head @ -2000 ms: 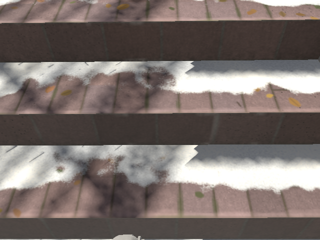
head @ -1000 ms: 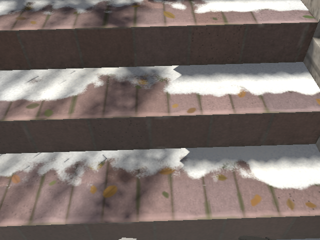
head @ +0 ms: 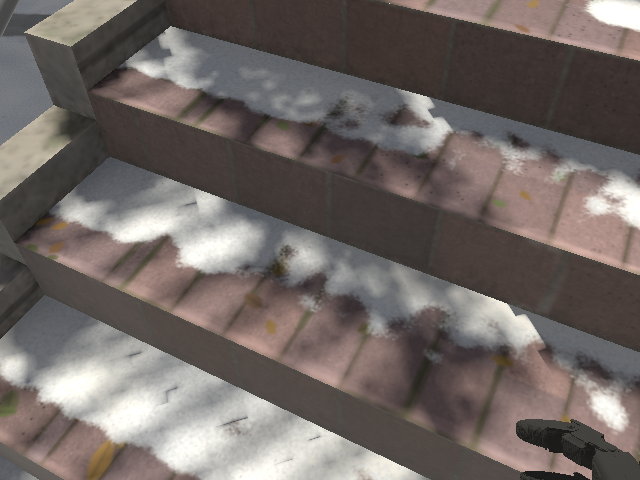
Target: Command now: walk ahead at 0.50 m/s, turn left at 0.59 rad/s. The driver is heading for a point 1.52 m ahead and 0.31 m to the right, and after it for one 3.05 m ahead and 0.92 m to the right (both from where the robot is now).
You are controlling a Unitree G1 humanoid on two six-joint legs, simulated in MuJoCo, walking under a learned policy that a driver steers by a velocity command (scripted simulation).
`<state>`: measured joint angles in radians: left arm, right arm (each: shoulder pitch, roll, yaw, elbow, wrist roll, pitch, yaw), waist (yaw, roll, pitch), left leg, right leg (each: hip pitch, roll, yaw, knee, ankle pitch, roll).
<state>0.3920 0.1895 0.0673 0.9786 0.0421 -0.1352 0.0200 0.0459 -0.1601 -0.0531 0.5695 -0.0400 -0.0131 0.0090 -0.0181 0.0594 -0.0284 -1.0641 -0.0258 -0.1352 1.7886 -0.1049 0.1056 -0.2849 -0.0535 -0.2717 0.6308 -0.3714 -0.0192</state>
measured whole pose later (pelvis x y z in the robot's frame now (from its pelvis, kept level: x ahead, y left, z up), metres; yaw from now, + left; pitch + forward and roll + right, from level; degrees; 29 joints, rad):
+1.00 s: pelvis +0.58 +0.09 +0.25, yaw -12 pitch +1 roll -2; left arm 0.21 0.18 0.06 0.73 0.00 0.03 0.01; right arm 0.32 -0.19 -0.04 0.77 -0.04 -0.10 0.04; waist -0.01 -0.01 -0.05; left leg -0.43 0.09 -0.01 1.46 -0.07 0.03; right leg -0.71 0.14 -0.15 1.22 -0.54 -0.17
